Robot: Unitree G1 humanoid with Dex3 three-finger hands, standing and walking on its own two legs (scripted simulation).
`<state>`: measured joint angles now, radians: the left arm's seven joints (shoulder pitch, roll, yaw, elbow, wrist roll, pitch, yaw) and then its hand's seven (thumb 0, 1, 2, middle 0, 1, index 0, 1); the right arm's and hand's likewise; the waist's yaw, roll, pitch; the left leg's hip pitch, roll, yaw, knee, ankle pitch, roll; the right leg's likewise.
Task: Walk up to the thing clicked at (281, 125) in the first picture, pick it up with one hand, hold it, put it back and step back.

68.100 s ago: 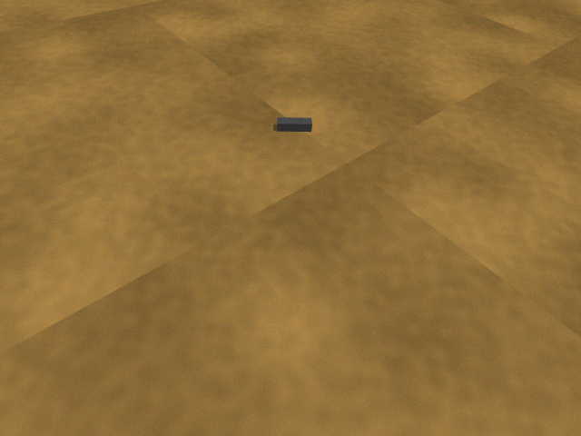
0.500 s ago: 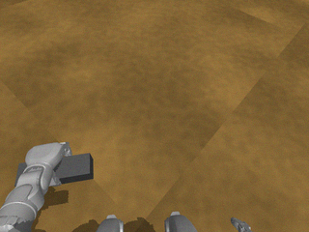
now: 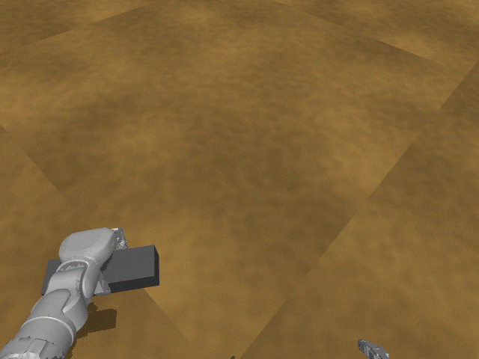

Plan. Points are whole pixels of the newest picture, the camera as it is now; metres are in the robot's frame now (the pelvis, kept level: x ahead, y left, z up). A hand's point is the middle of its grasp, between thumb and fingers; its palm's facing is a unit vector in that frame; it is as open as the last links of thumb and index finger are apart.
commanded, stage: hold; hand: left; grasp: from above
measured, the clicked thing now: (105, 273) +0.32 +0.25 -0.11
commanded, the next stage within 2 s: crouch in 1.72 s
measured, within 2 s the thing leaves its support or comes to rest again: neither
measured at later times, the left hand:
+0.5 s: hand (102, 259) +0.31 +0.22 -0.03, palm faces -0.43 -0.09 -0.90, open 9.6 cm
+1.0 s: hand (101, 267) +0.29 +0.21 -0.01, palm faces -0.42 -0.08 -0.90, open 9.7 cm
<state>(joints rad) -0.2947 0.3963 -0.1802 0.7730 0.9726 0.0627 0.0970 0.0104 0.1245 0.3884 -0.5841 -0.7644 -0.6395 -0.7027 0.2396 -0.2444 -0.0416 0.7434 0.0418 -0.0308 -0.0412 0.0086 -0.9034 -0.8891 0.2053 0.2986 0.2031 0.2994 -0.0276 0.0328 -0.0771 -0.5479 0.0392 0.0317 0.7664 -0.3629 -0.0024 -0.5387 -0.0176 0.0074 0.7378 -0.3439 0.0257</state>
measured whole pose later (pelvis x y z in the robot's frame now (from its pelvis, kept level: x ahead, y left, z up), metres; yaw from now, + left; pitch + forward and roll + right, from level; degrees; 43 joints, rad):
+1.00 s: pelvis +0.00 -0.01 +0.02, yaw +0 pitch +1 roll +1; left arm -0.23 0.38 -0.22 0.61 0.97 0.09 -0.02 0.00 0.07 0.46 -0.56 -0.85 -0.61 -0.79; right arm 0.19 -0.25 -0.03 0.68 0.06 0.06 -0.03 0.01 -0.90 -0.89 0.20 0.30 0.20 0.30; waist 0.01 0.05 -0.02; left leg -0.29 0.03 0.05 0.52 -0.25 -0.02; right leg -0.31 -0.02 0.02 0.55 -0.26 0.01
